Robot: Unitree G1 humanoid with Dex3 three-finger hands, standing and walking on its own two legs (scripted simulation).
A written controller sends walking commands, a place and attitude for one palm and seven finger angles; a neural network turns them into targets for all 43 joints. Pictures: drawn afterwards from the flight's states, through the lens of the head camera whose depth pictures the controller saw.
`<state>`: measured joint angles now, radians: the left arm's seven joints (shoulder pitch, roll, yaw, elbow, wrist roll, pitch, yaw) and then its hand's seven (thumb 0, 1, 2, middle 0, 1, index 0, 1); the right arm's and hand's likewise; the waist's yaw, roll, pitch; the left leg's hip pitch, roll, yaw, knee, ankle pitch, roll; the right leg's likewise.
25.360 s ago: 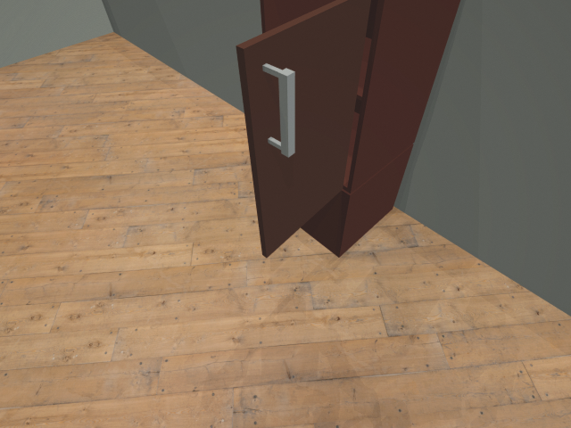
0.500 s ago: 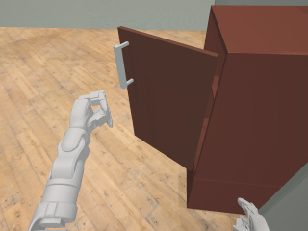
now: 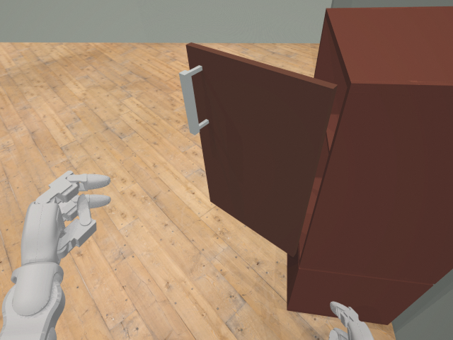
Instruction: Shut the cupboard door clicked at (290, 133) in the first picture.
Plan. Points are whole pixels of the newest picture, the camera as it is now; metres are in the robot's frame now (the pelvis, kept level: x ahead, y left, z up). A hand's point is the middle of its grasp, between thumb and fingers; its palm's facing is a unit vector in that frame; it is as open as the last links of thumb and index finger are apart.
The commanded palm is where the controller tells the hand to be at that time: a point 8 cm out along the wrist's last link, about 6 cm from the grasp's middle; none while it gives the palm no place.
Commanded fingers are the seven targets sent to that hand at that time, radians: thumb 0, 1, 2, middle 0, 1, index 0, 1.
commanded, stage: draw the hand back to the body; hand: left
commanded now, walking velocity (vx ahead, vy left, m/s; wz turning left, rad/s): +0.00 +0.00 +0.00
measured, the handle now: (196, 101) +0.63 +0.15 +0.12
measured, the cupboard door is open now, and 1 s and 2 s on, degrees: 58 58 58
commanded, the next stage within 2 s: step back with the hand held close in 0.56 s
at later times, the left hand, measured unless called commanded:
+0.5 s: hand (47, 255) +0.18 +0.26 +0.15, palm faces +0.47 -0.80 -0.36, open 7.4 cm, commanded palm +0.13 +0.30 +0.17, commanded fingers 0.00 0.90 0.90 -0.20 -0.30 -0.20 -0.30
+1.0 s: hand (45, 254) +0.19 +0.27 +0.14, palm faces +0.34 -0.79 -0.50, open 7.4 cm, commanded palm +0.13 +0.32 +0.17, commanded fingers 0.00 0.90 0.90 -0.20 -0.30 -0.20 -0.30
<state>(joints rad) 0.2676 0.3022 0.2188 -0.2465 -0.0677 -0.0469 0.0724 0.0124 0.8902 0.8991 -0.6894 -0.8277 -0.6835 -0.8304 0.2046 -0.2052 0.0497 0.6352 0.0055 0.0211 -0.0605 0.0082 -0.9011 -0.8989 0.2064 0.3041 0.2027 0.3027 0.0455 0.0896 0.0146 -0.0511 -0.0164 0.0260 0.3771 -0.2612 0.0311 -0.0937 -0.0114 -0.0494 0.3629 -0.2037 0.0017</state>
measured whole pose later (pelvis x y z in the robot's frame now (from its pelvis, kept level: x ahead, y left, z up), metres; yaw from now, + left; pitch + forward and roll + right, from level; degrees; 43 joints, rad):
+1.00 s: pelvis -0.02 +0.02 -0.01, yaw -1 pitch +1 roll -1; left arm 0.55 0.41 0.38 -0.45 -0.05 -0.15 0.11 0.01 0.88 0.90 -0.21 -0.30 -0.21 -0.31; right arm 0.18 -0.25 -0.03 0.57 0.02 0.04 -0.08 0.01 -0.90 -0.90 0.20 0.30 0.20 0.30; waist 0.00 0.04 0.00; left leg -0.24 -0.03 0.06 0.50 -0.28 0.06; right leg -0.29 -0.03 -0.02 0.47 -0.21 0.03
